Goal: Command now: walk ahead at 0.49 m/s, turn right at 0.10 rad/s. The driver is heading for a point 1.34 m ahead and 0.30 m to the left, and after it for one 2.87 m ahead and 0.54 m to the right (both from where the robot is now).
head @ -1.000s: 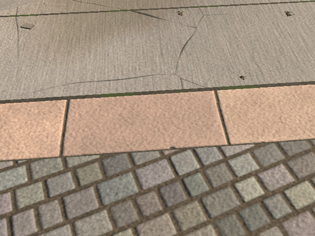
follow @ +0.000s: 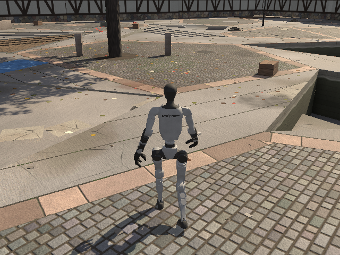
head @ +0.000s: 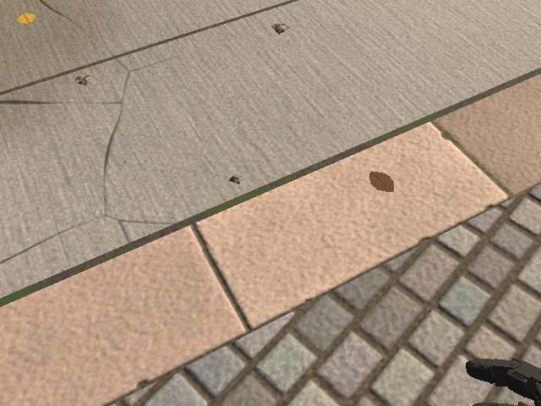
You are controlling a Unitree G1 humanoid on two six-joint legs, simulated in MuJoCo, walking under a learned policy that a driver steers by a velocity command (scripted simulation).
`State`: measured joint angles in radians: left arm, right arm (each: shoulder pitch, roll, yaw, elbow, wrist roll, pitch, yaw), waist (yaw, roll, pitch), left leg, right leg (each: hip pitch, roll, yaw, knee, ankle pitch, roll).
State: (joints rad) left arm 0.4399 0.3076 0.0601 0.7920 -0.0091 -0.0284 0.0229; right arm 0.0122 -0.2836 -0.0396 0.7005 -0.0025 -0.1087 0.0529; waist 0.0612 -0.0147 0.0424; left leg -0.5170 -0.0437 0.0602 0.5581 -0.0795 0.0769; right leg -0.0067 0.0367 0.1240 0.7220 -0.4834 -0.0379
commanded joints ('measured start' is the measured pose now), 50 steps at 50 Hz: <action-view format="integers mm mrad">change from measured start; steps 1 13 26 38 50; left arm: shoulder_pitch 16 -302 -7 -161 -124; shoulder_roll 131 19 160 127 167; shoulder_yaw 14 -22 37 27 41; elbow -94 -168 -115 -58 -14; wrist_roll -33 7 0 15 6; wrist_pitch -43 -54 -56 -82 -17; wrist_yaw -11 -25 -46 -31 15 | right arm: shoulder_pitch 357 241 364 116 337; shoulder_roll -164 -158 -154 -60 -202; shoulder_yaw -57 -45 -20 -4 -85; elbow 39 66 72 21 -2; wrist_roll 25 18 37 17 23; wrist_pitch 3 2 13 45 52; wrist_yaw -14 -39 -39 -30 -5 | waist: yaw -178 -99 49 -30 -188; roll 185 56 -177 -39 -15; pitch -346 12 -322 -4 -205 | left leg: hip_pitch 882 292 -233 -121 431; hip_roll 408 192 48 159 17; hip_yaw -755 -133 -175 -106 -52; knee -251 -447 749 196 -17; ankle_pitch -343 92 -463 124 -6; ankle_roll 252 151 -46 -91 92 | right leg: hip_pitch -694 -562 331 -132 -74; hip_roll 6 -154 -410 -231 -230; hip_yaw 82 -95 526 -90 -283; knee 689 -5 -404 -614 66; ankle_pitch -52 507 129 524 1037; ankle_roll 21 65 -247 -164 -14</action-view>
